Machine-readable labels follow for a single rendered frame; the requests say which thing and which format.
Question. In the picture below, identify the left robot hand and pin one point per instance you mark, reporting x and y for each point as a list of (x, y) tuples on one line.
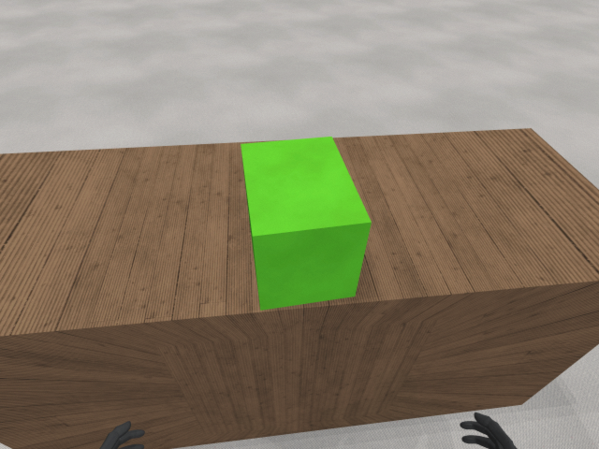
[(121, 435)]

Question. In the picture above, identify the pedestal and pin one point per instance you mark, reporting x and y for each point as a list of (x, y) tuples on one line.
[(128, 292)]

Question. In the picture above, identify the carton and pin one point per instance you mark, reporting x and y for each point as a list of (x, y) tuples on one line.
[(309, 227)]

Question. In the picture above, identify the right robot hand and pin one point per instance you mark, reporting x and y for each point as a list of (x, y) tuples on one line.
[(497, 438)]

